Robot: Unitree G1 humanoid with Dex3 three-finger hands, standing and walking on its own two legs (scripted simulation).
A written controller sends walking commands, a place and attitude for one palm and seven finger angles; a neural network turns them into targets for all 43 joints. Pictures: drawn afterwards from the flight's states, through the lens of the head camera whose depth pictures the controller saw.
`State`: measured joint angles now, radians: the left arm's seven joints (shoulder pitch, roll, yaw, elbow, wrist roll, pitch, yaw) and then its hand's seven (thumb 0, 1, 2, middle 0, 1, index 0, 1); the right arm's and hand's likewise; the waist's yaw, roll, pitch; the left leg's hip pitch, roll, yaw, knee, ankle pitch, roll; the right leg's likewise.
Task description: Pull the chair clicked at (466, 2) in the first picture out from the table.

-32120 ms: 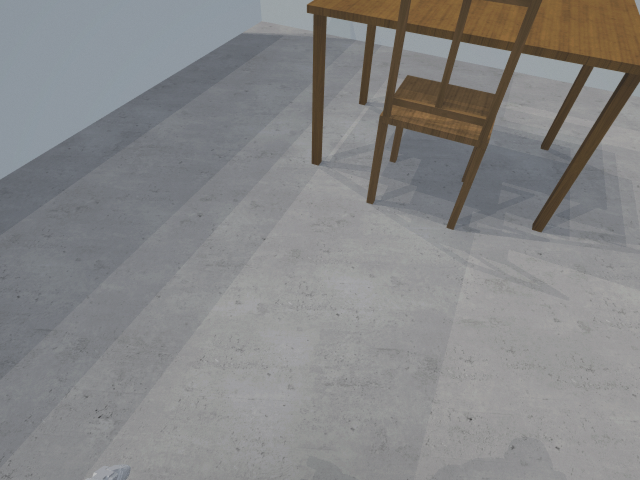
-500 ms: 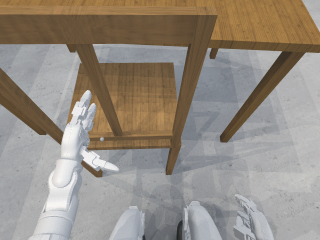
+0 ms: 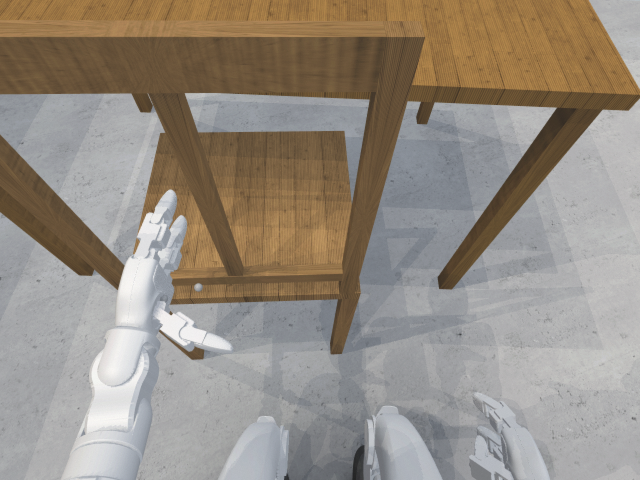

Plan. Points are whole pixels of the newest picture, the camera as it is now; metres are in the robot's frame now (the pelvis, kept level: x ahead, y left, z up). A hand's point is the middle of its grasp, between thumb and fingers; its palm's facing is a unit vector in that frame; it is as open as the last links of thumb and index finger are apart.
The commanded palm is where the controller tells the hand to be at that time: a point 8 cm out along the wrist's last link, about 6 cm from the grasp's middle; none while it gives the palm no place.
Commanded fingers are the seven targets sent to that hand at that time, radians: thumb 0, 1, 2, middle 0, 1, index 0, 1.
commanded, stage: aim the fingers beside a spindle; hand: left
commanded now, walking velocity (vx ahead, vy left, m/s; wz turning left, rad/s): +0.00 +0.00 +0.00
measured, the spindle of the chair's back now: (211, 209) +0.42 +0.15 +0.06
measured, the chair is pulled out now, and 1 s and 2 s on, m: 0.06 0.06 0.06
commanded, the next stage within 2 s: push the fingers through the gap in 0.24 s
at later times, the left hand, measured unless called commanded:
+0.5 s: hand (192, 278) +0.35 +0.17 +0.02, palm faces -0.04 -1.00 -0.04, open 17.0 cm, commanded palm +0.34 +0.22 +0.02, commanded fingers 0.00 -0.50 0.30 -0.06 -0.08 -0.06 -0.08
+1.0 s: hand (203, 230) +0.42 +0.17 +0.02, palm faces -0.01 -1.00 -0.05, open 16.9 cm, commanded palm +0.39 +0.21 +0.02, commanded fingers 0.00 -0.50 0.30 -0.06 -0.08 -0.06 -0.08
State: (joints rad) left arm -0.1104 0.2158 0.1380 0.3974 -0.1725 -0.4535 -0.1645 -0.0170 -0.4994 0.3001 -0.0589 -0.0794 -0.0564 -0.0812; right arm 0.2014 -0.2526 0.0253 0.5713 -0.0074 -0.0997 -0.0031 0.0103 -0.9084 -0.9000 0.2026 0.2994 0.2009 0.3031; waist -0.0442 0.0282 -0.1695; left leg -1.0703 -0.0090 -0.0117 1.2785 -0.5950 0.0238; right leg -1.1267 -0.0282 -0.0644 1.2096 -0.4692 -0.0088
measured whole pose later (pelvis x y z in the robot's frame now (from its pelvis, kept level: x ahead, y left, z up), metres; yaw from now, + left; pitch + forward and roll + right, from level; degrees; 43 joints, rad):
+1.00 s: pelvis +0.00 +0.01 -0.01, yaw -1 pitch +25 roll -2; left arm -0.42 0.27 0.24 0.65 -0.14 -0.46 -0.14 -0.02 -0.50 0.30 -0.06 -0.08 -0.06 -0.08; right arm 0.24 -0.25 0.03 0.61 -0.02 -0.08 0.00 0.01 -0.91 -0.90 0.20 0.30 0.20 0.30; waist -0.09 0.03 -0.16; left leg -1.13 0.00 0.00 1.30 -0.60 0.03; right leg -1.19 -0.02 -0.06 1.22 -0.46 0.00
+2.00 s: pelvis -0.01 +0.01 -0.01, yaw -1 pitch +26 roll -3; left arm -0.70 0.33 0.29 1.00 -0.09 -0.53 -0.15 -0.02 -0.57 0.30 -0.06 -0.08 -0.06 -0.08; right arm 0.28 -0.27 0.03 0.65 -0.04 -0.02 0.03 0.01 -0.91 -0.90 0.20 0.30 0.20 0.30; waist -0.13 0.03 -0.16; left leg -1.19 0.00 -0.01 1.31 -0.58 0.03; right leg -1.24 -0.02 -0.06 1.22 -0.44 0.00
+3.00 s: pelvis -0.02 +0.00 -0.02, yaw -1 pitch +26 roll -2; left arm -0.75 0.30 0.31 1.03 -0.04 -0.54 -0.11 -0.03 0.54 0.78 -0.50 -1.44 -0.50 -1.45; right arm 0.26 -0.25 0.05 0.61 -0.04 -0.01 0.02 0.01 -0.91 -0.90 0.20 0.30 0.20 0.30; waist -0.15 0.03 -0.15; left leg -1.22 0.00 0.00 1.34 -0.57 0.03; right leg -1.28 -0.02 -0.05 1.25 -0.43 0.00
